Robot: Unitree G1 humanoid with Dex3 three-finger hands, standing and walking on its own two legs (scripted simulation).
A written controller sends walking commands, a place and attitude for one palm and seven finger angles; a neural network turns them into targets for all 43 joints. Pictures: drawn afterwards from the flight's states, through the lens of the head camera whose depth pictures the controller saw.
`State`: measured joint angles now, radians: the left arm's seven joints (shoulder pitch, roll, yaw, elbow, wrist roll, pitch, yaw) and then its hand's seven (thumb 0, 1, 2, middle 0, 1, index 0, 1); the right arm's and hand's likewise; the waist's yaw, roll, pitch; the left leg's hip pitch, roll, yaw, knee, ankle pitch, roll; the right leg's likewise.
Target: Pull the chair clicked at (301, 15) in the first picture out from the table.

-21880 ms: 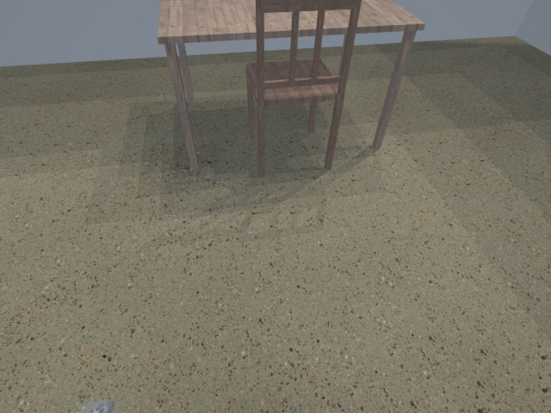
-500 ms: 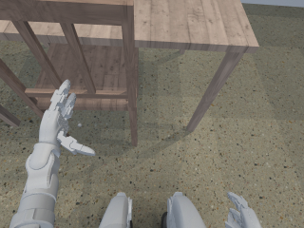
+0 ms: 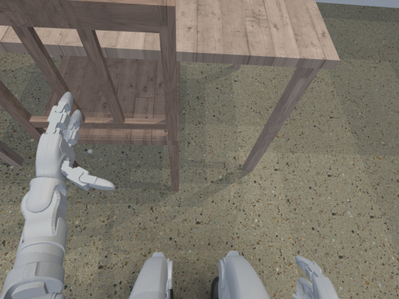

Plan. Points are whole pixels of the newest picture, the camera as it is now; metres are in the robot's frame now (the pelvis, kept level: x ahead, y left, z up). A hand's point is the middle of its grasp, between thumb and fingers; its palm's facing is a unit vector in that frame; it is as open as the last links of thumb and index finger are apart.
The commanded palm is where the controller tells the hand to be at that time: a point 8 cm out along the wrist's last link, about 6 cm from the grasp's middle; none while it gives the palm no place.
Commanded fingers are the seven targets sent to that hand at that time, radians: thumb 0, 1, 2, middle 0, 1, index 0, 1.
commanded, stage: aim the fingers beside a spindle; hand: left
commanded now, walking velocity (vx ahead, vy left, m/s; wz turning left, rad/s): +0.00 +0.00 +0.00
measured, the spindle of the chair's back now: (56, 82) +0.55 +0.32 +0.04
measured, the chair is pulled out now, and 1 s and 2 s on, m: -0.03 -0.03 -0.03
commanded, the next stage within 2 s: push the fingers through the gap in 0.82 s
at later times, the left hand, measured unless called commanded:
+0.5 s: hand (101, 159) +0.37 +0.20 +0.02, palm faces -0.03 -1.00 -0.02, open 16.9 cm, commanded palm +0.35 +0.24 +0.03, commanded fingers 0.00 -0.50 0.30 -0.06 -0.08 -0.06 -0.08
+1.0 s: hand (109, 160) +0.37 +0.18 +0.03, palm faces -0.02 -1.00 -0.04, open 16.9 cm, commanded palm +0.36 +0.24 +0.03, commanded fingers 0.00 -0.50 0.30 -0.06 -0.08 -0.06 -0.08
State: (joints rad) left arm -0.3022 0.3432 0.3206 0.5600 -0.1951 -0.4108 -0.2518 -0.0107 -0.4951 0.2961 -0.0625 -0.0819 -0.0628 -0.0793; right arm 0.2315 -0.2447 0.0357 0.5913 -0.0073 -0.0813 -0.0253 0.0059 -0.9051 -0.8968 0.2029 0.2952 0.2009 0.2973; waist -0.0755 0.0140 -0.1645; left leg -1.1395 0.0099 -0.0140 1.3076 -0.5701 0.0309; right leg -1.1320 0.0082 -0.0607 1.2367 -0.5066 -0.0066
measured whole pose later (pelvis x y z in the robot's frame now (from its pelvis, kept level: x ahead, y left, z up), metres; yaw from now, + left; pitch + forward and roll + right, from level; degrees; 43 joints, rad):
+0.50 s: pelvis +0.00 +0.00 +0.00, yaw +0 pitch +23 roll -3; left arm -0.29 0.31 0.25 0.58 -0.21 -0.37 -0.28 -0.01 -0.50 0.30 -0.06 -0.08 -0.06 -0.08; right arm 0.23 -0.25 0.04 0.58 0.00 -0.08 -0.02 0.01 -0.90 -0.90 0.20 0.30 0.20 0.30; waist -0.06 0.02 -0.18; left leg -1.13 0.00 -0.02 1.29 -0.56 0.03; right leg -1.12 0.00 -0.06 1.22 -0.50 -0.01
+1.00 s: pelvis +0.00 -0.01 +0.00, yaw +0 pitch +23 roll -2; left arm -0.26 0.28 0.25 0.53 -0.18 -0.42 -0.24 -0.01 -0.50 0.30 -0.06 -0.08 -0.06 -0.08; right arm 0.23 -0.25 0.03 0.59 -0.01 -0.09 -0.03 0.01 -0.91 -0.90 0.20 0.30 0.20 0.30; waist -0.07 0.02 -0.17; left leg -1.13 0.01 -0.01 1.30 -0.56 0.02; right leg -1.13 0.01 -0.06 1.24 -0.51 -0.01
